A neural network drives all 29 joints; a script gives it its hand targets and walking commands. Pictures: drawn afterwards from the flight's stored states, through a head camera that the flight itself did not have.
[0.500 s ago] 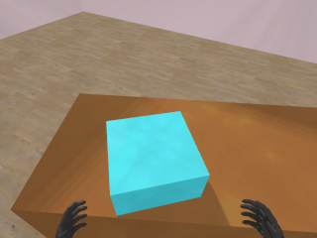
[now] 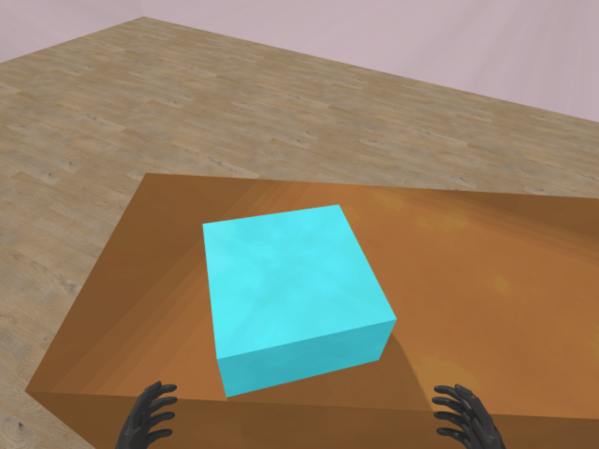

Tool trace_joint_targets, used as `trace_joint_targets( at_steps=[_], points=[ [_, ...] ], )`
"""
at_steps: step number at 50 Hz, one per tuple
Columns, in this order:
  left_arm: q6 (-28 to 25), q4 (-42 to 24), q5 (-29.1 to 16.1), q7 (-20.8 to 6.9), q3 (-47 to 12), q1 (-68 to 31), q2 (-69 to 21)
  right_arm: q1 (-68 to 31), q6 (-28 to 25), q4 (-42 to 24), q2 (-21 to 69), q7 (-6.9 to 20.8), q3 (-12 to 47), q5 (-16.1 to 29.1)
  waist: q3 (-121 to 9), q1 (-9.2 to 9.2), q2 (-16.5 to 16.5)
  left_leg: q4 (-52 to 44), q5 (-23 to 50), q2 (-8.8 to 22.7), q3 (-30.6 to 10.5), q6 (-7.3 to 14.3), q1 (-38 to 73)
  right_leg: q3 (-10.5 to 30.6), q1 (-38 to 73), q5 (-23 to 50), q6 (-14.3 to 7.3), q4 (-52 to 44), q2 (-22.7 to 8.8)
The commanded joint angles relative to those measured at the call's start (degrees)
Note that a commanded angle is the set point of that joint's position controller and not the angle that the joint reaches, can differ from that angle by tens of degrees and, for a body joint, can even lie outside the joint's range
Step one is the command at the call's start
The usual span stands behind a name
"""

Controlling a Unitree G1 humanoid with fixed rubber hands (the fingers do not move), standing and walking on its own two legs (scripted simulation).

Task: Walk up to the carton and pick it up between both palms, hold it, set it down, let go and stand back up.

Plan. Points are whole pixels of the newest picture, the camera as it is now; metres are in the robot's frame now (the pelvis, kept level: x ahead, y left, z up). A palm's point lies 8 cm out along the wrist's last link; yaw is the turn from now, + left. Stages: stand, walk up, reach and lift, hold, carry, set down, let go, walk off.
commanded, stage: set down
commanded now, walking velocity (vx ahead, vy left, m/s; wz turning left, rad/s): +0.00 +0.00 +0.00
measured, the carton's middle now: (288, 290) +0.46 +0.03 -0.13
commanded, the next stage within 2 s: let go in 0.86 s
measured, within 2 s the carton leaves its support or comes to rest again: neither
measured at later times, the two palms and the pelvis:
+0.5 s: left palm (127, 440) +0.18 +0.23 -0.07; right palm (476, 448) +0.18 -0.23 -0.07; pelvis +0.02 +0.01 +0.00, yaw -1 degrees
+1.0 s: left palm (125, 436) +0.18 +0.23 -0.07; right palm out of the picture +0.17 -0.22 -0.07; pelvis +0.02 +0.01 +0.01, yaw -1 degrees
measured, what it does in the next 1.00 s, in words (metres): stands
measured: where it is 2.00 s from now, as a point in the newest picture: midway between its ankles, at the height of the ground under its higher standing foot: outside the picture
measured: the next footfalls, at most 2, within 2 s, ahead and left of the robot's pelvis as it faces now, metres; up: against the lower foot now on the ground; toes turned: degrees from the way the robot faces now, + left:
none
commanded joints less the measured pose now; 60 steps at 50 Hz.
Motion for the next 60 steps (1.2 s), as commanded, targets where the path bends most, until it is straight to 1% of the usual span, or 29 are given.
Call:
trace_joint_targets(
  at_steps=[1,2,3,4,6,8,9,10,12,13,14,16,17,18,20,21,23,25,26,28,32,33,36,37,39,47,55,57,60],
  points=[
    [0.11,-7.60,0.34,0.95,-0.27,-3.14,3.16,-4.28,0.16,-6.81,-8.37,0.14,-4.05,-1.49,-2.42,-0.43,1.05,-4.77,5.03,-0.54,1.79,-0.14,6.85,-0.79,-6.58,2.99,-1.05,-9.47,-0.76],
    [0.94,-7.09,0.56,0.55,0.43,-2.08,3.62,-3.13,0.60,-7.41,-7.72,-0.28,-3.20,-1.75,-2.56,0.17,0.63,-4.64,6.80,-0.76,2.11,-0.01,7.37,-0.46,-5.54,5.30,-0.80,-9.56,-0.93],
    [0.70,-9.98,0.82,0.92,0.80,-2.36,3.79,-3.44,0.42,-8.36,-8.51,-0.05,-3.82,-1.11,-4.25,1.05,1.69,-4.30,10.07,-0.62,1.75,-0.44,8.24,-0.73,-5.15,6.95,-0.79,-9.23,-0.56],
    [0.68,-10.09,0.99,0.94,0.46,-1.27,3.64,-2.31,0.27,-7.84,-8.67,-0.09,-3.86,-1.08,-4.54,0.26,1.57,-3.87,11.93,-0.58,1.69,-0.70,9.31,-0.81,-4.81,8.37,-0.63,-9.31,-0.31],
    [1.99,-7.55,1.33,0.00,0.80,-0.89,3.99,-1.17,1.28,-6.76,-7.50,-0.66,-3.16,-1.99,-3.38,-0.32,0.32,-4.48,10.50,-0.90,2.12,-0.30,9.05,-0.34,-3.53,8.79,-0.55,-10.17,-0.52],
    [2.51,-10.40,1.45,0.36,0.73,-1.44,3.94,-2.10,1.51,-9.33,-8.01,-0.45,-3.98,-1.96,-3.67,1.03,1.23,-5.30,10.21,-0.65,2.21,-0.43,8.60,-0.95,-3.20,7.20,-0.68,-9.73,-0.05],
    [3.56,-8.13,1.77,-0.01,0.40,-1.35,3.91,-1.43,2.38,-7.53,-7.27,-0.75,-4.02,-2.87,-1.34,0.18,1.58,-5.05,10.16,-0.77,2.36,-0.73,9.08,-0.32,-4.52,7.14,-0.70,-10.40,-0.39],
    [3.83,-8.69,1.77,-0.28,0.66,-1.67,3.92,-1.59,2.80,-8.28,-6.97,-0.85,-3.66,-2.96,-1.40,0.73,1.11,-5.06,10.33,-0.80,2.31,-0.59,9.39,-0.22,-4.44,6.83,-0.51,-10.62,-0.62],
    [4.94,-7.71,1.63,-0.78,0.43,-2.21,4.48,-1.27,4.07,-8.06,-6.35,-1.17,-3.67,-3.99,-1.42,0.08,0.69,-5.52,9.03,-1.03,2.75,-0.27,9.64,-0.23,-4.46,6.26,-0.49,-11.39,-0.83],
    [5.10,-9.50,1.35,-0.81,0.64,-1.20,4.39,-0.54,4.25,-10.46,-6.31,-1.11,-3.39,-3.68,-1.43,0.88,0.28,-5.79,9.90,-0.89,2.70,-0.09,9.64,-0.66,-3.84,7.38,-0.38,-11.09,-0.61],
    [5.77,-8.84,1.51,-0.79,0.38,-2.85,4.59,-2.00,4.88,-9.72,-6.58,-1.18,-3.99,-4.28,-1.05,0.70,1.32,-5.83,9.47,-0.95,2.74,-0.45,8.87,-0.73,-4.23,6.60,-0.45,-11.20,-0.50],
    [4.75,-13.00,1.39,0.41,-0.18,-2.64,4.45,-1.62,4.33,-12.29,-7.47,-0.46,-5.01,-3.60,-2.50,1.09,2.75,-5.05,13.01,-0.30,2.29,-0.99,10.12,-1.44,-4.74,7.99,-0.78,-10.45,0.09],
    [5.75,-9.38,1.45,-0.37,-0.54,-2.14,5.01,-0.35,4.91,-10.26,-6.30,-1.12,-4.45,-4.89,-1.85,-0.79,1.46,-4.84,11.58,-0.61,2.73,-0.66,10.64,-0.58,-4.59,8.91,-0.59,-11.12,-0.56],
    [5.58,-12.29,1.29,-0.23,0.02,-2.41,5.27,-0.91,4.60,-13.24,-7.04,-1.21,-4.97,-4.74,-3.25,0.40,1.55,-5.05,12.59,-0.39,2.53,-0.66,10.93,-1.35,-4.15,9.72,-0.44,-10.66,-0.32],
    [6.28,-10.43,1.26,-1.04,-0.11,-0.62,5.12,1.26,4.97,-11.37,-5.94,-1.66,-4.27,-5.13,-2.42,-0.49,0.32,-4.61,13.91,-0.85,2.80,-0.52,11.02,-0.87,-3.17,12.38,-0.05,-10.95,-0.53],
    [5.95,-12.39,1.41,-0.99,0.39,0.08,4.86,1.64,4.35,-12.36,-6.68,-1.70,-4.31,-4.22,-3.94,0.34,1.64,-4.03,17.36,-0.71,2.32,-1.04,12.02,-1.01,-2.64,15.70,0.15,-10.25,-0.36],
    [6.56,-10.77,2.18,-1.62,0.41,0.41,4.84,1.96,4.31,-9.89,-6.85,-1.97,-3.59,-4.04,-4.59,-0.03,2.66,-3.73,20.78,-0.99,2.37,-1.47,13.87,-1.42,-1.82,19.00,0.10,-10.24,0.06],
    [8.38,-7.31,2.68,-3.06,1.28,0.61,6.04,2.60,5.10,-8.27,-5.93,-3.08,-2.92,-5.49,-3.75,-1.03,1.31,-4.06,19.98,-1.60,3.02,-1.08,14.46,-1.32,-1.01,20.86,0.83,-10.76,-0.09],
    [8.63,-8.42,3.01,-3.38,2.03,0.71,6.15,2.86,5.20,-9.17,-5.69,-3.43,-2.74,-5.18,-3.66,-0.22,1.45,-4.21,20.30,-1.70,2.93,-1.00,14.25,-1.25,0.01,21.20,1.06,-10.73,-0.11],
    [9.42,-7.92,2.90,-4.17,2.22,-0.23,6.85,2.59,5.37,-9.25,-4.96,-4.25,-2.49,-6.04,-3.08,-0.44,1.05,-4.55,19.77,-2.00,3.42,-0.66,14.25,-1.56,0.42,22.56,1.61,-10.67,-0.26],
    [8.97,-9.16,2.46,-4.07,2.11,-2.74,7.06,0.81,4.94,-11.23,-4.33,-4.84,-3.01,-6.68,-2.41,0.22,0.77,-5.06,18.85,-1.55,3.64,-0.43,13.87,-2.41,-0.49,20.55,1.56,-10.51,0.01],
    [8.56,-10.80,2.65,-3.66,2.24,-3.20,7.17,0.65,4.80,-11.66,-4.22,-4.58,-3.34,-6.46,-2.47,0.40,1.94,-4.89,19.49,-1.44,3.69,-0.71,13.60,-2.67,-0.16,19.61,1.23,-10.33,0.28],
    [8.50,-10.48,2.36,-3.66,1.73,-3.04,6.93,0.49,4.84,-12.74,-4.22,-4.50,-3.26,-6.68,-2.22,0.06,2.08,-4.68,19.17,-1.27,3.69,-0.91,14.28,-2.64,-1.06,18.44,1.11,-10.51,0.16],
    [9.19,-8.19,2.67,-4.21,1.80,-2.69,7.33,1.37,5.33,-11.07,-3.50,-5.00,-3.12,-7.42,-1.70,-0.69,2.25,-4.82,18.29,-1.60,4.20,-0.78,14.22,-2.33,-0.68,18.60,1.17,-10.77,-0.07],
    [9.89,-8.74,2.71,-4.44,1.90,-2.82,7.32,1.26,5.89,-11.22,-3.08,-5.24,-3.33,-7.70,-1.15,-0.49,3.02,-5.20,17.32,-1.48,4.23,-0.73,14.55,-2.36,-1.33,16.47,0.94,-11.15,-0.22],
    [10.61,-8.41,2.28,-5.12,2.74,-4.43,8.19,0.50,6.72,-12.94,-3.31,-5.98,-3.98,-9.45,-2.05,-0.44,0.66,-5.31,17.10,-1.65,4.52,-0.52,14.21,-2.82,-0.36,17.46,1.69,-10.71,0.12],
    [10.87,-8.77,1.73,-5.06,1.97,-5.24,7.71,0.40,7.40,-14.00,-2.77,-6.09,-4.12,-9.29,-1.46,-0.76,1.08,-5.58,13.38,-1.43,4.56,-0.32,13.36,-2.59,-1.78,12.16,1.43,-11.20,-0.19],
    [10.98,-8.86,2.09,-4.69,2.49,-5.69,8.26,-0.05,7.73,-14.40,-2.39,-5.92,-3.97,-8.87,-0.24,0.01,1.98,-5.82,11.81,-1.52,4.73,-0.14,12.42,-2.21,-2.15,10.86,1.22,-11.19,-0.61],
    [11.10,-8.79,1.62,-4.65,1.51,-5.40,7.50,0.64,8.20,-14.70,-2.24,-5.74,-4.12,-9.07,-0.57,-0.59,1.54,-5.76,11.19,-1.58,4.63,-0.12,12.74,-2.19,-2.80,10.25,1.38,-11.14,-0.65]
  ],
)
